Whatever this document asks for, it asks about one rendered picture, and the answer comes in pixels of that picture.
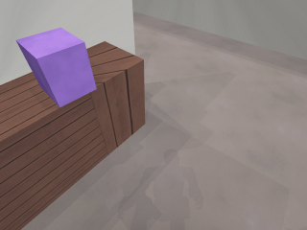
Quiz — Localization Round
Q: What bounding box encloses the carton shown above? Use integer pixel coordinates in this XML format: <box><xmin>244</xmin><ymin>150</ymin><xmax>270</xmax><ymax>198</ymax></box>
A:
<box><xmin>16</xmin><ymin>27</ymin><xmax>97</xmax><ymax>107</ymax></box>

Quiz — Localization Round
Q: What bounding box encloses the pedestal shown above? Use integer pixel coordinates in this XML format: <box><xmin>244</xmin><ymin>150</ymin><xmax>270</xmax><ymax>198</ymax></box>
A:
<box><xmin>0</xmin><ymin>41</ymin><xmax>145</xmax><ymax>230</ymax></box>

